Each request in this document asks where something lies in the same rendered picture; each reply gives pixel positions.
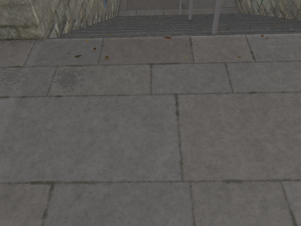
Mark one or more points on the stairs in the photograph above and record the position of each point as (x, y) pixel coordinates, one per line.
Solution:
(153, 25)

